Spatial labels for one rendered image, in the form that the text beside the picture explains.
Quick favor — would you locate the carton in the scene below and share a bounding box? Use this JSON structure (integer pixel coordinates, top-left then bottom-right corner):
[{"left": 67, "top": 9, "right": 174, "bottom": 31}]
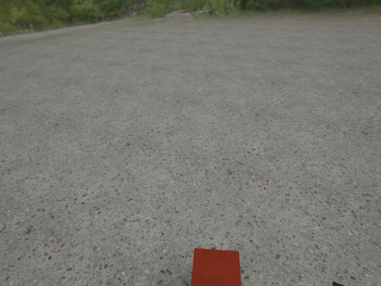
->
[{"left": 191, "top": 248, "right": 241, "bottom": 286}]

